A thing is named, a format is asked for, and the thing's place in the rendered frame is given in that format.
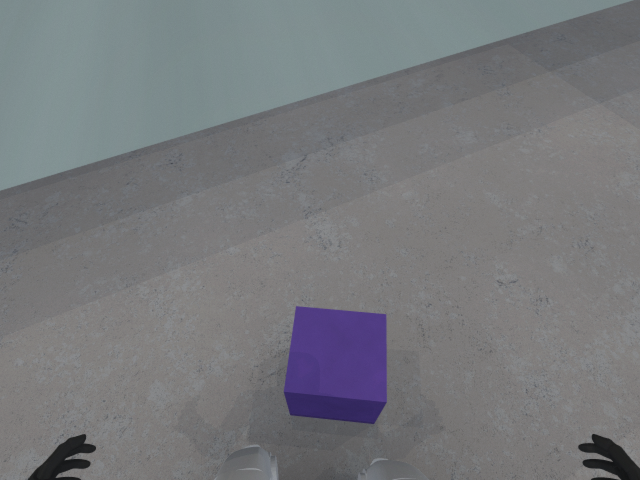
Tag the robot right thigh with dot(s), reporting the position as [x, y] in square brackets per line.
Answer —
[391, 470]

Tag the robot left thigh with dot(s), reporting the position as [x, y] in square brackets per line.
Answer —
[253, 463]

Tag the robot left hand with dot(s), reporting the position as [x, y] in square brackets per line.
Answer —
[56, 463]

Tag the carton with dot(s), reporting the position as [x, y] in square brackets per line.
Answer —
[337, 366]

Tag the robot thigh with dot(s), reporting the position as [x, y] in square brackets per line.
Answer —
[253, 463]
[391, 470]

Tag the robot right hand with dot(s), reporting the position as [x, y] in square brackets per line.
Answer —
[622, 464]

